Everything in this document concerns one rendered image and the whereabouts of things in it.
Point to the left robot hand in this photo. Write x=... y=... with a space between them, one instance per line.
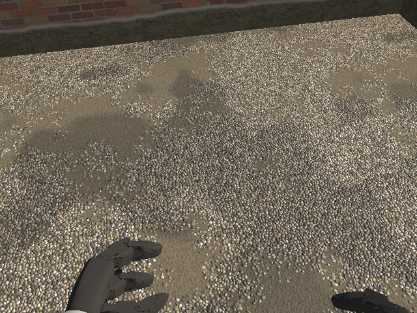
x=99 y=282

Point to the right robot hand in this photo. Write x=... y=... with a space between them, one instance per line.
x=368 y=301

